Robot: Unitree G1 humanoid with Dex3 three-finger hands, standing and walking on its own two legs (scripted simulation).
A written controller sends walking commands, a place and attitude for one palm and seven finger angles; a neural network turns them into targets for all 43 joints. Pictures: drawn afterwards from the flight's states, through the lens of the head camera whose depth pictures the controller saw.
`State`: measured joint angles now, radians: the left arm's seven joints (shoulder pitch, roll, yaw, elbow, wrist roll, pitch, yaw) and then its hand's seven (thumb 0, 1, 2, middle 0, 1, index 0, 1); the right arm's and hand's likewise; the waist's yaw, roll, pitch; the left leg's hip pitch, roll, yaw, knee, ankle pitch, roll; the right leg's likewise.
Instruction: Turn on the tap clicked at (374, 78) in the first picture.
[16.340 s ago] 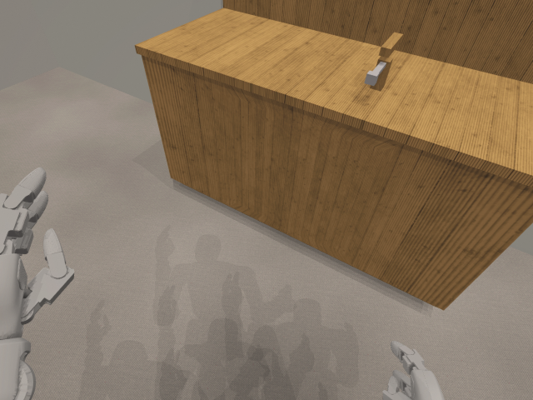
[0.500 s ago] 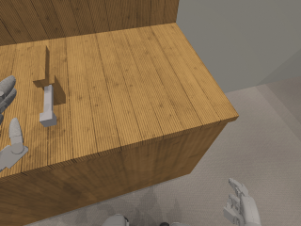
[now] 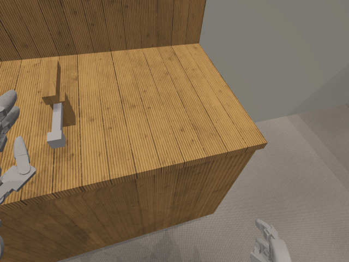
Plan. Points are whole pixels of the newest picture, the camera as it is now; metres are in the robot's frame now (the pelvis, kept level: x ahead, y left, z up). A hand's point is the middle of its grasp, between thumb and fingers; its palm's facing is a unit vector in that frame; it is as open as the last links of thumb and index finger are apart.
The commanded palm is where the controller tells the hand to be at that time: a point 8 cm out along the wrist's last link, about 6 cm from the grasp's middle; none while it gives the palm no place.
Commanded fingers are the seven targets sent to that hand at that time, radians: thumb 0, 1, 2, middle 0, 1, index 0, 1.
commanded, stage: shuffle to correct the standing spot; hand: left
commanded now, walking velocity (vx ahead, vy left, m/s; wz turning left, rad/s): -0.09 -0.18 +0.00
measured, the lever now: (56, 139) +0.33 +0.29 +0.08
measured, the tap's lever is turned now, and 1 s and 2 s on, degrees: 0 0 0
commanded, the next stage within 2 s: come to a stop and stand still in 0.38 s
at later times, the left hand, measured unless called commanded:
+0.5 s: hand (53, 172) +0.21 +0.21 +0.18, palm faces +0.34 -0.81 -0.48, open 7.4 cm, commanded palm +0.14 +0.25 +0.19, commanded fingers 0.00 0.90 0.90 -0.20 -0.30 -0.20 -0.30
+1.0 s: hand (23, 179) +0.20 +0.25 +0.17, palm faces +0.43 -0.83 -0.36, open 7.4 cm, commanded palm +0.14 +0.29 +0.19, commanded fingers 0.00 0.90 0.90 -0.20 -0.30 -0.20 -0.30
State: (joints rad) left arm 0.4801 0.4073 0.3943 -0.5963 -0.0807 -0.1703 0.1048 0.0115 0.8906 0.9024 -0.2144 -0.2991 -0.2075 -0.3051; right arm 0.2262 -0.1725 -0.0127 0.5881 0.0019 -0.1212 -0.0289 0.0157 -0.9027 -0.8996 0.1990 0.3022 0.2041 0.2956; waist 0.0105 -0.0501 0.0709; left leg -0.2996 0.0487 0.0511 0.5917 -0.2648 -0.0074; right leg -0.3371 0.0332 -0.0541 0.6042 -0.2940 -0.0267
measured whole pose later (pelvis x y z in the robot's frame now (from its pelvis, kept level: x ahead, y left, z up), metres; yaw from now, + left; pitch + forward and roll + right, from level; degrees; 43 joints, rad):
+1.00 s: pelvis -0.01 +0.00 +0.01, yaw +2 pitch -2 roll -1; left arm 0.46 0.34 0.33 -0.51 -0.04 -0.14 0.15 0.01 0.89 0.90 -0.21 -0.30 -0.20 -0.30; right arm 0.23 -0.17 0.03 0.59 0.02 -0.11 -0.01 0.02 -0.90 -0.90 0.20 0.30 0.20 0.30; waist 0.01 0.00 0.06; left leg -0.21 0.03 0.02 0.51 -0.28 0.01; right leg -0.23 0.01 -0.08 0.42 -0.17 -0.01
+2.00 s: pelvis -0.02 +0.02 +0.01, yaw -1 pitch -3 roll -1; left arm 0.35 0.34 0.37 -0.39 -0.04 -0.22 0.10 0.01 0.89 0.90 -0.21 -0.30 -0.21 -0.31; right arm 0.24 -0.20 0.01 0.59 0.01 -0.15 -0.02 0.02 -0.90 -0.90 0.20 0.30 0.20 0.30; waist 0.06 -0.04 0.06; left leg -0.18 0.00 0.08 0.49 -0.26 0.04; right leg -0.23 -0.02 -0.02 0.43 -0.15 0.02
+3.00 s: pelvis -0.01 +0.03 +0.01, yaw +0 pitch -2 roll -1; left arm 0.43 0.37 0.32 -0.42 -0.04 -0.24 0.08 0.01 0.89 0.90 -0.21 -0.30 -0.21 -0.30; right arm 0.24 -0.16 0.03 0.59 0.01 -0.17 -0.01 0.02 -0.90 -0.90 0.20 0.30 0.20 0.30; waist 0.03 -0.03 0.06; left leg -0.19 -0.02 0.07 0.50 -0.28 0.05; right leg -0.25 -0.04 -0.02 0.47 -0.19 0.03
